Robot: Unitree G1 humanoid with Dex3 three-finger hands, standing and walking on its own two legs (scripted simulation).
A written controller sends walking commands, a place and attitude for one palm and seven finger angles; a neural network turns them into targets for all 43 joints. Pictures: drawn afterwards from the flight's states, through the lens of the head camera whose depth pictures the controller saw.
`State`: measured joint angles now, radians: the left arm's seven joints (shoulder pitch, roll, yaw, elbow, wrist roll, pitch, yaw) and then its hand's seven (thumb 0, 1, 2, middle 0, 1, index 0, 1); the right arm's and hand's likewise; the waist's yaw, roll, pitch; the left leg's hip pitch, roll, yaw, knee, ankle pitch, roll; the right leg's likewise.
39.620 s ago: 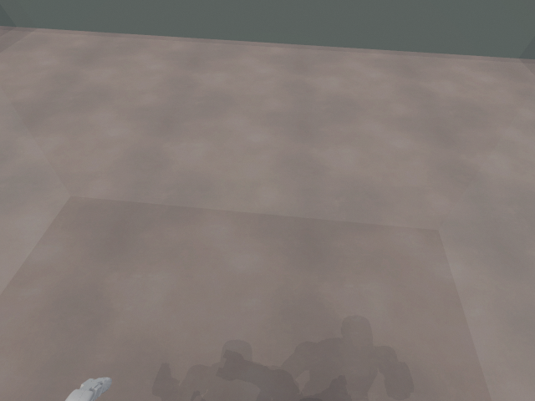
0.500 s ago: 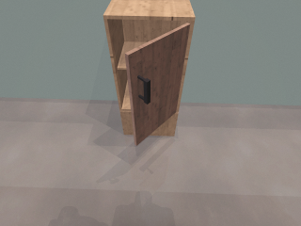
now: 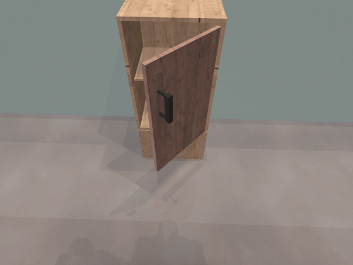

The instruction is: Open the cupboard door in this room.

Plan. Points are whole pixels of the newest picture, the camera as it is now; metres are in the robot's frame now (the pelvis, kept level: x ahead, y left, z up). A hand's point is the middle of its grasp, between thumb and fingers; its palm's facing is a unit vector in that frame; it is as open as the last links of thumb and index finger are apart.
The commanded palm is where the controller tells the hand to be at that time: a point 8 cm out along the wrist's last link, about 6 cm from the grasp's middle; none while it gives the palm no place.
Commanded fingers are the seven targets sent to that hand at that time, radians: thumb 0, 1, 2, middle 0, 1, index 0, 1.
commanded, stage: walk to a spot facing it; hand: left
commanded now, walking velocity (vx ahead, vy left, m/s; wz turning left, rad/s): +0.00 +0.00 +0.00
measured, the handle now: (164, 106) +0.62 +0.08 -0.03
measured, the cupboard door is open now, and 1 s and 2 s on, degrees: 48 48 48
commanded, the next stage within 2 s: none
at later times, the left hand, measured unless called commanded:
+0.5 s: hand out of the picture +0.03 +0.19 -0.19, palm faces -0.06 -0.98 -0.21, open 7.4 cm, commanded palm none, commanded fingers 0.00 0.90 0.90 -0.20 -0.30 -0.20 -0.30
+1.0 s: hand out of the picture +0.13 +0.12 -0.17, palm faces -0.36 -0.90 -0.24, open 7.4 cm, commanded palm none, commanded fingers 0.00 0.90 0.90 -0.20 -0.30 -0.20 -0.30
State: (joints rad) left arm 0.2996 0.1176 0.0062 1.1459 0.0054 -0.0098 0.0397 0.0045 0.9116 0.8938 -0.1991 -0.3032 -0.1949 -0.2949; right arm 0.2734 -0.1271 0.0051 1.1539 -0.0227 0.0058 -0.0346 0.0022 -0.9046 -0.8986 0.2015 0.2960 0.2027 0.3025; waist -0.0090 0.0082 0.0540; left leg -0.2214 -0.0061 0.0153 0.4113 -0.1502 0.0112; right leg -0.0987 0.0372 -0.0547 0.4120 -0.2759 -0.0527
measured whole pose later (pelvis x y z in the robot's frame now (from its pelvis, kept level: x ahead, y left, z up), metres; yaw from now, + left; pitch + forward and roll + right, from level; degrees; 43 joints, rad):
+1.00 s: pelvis +0.00 -0.04 -0.01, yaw -26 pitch +1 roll +1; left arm 0.22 0.20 0.08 0.94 0.03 0.04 0.01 0.01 0.91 0.89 -0.20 -0.30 -0.20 -0.30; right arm 0.09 -0.21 -0.06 0.89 -0.01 0.03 -0.03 0.01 -0.90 -0.90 0.20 0.30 0.20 0.30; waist 0.03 -0.03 0.10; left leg -0.37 0.02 0.02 0.77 -0.41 -0.05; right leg -0.29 0.07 0.12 0.55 -0.27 -0.04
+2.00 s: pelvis +0.09 -0.16 +0.00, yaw -62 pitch +2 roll -1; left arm 0.21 0.25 0.10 0.93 0.04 0.02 -0.06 0.01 0.91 0.89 -0.20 -0.30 -0.19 -0.29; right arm 0.36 -0.16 -0.01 0.93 -0.04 -0.07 -0.02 0.00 -0.90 -0.90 0.20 0.30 0.21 0.30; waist 0.01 -0.04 0.05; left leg -0.09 0.09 0.18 0.39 -0.32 -0.02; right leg -0.64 -0.05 -0.03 1.16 -0.24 0.00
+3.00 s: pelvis +0.19 -0.64 -0.01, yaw -77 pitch -1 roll +1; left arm 0.32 0.15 0.06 1.06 0.03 -0.03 -0.01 0.01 0.91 0.89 -0.20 -0.30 -0.19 -0.29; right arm 0.27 -0.16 -0.04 1.06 -0.03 -0.08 -0.03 0.00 -0.93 -0.90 0.20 0.30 0.21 0.30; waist 0.03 -0.03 0.06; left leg -0.20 0.00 0.15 0.47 -0.27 0.05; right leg -0.54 -0.07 -0.01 1.20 -0.29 -0.02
